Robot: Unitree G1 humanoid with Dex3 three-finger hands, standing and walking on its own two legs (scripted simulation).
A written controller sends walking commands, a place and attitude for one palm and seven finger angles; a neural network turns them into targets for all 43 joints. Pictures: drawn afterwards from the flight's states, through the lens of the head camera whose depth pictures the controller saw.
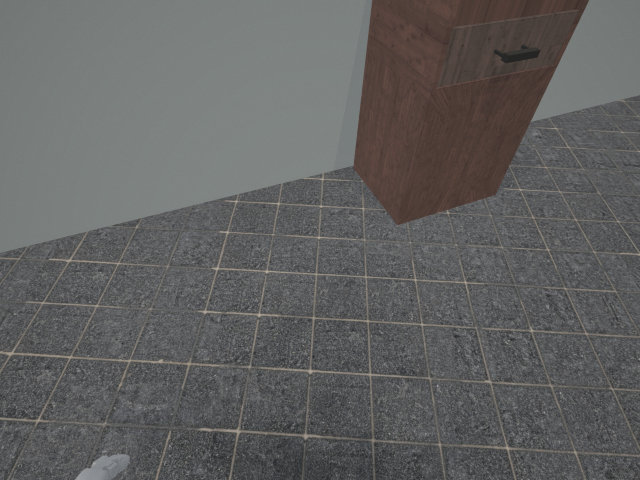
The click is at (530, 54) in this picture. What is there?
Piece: drawer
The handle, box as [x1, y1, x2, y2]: [494, 45, 540, 62]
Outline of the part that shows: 540,50 535,47 530,48 525,45 522,45 521,50 503,53 495,49 494,52 502,57 501,60 509,62 536,57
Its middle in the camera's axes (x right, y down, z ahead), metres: +0.64 -0.61 +1.26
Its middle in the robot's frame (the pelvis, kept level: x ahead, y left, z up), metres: +1.38 -0.58 -0.03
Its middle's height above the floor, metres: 0.74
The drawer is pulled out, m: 0.00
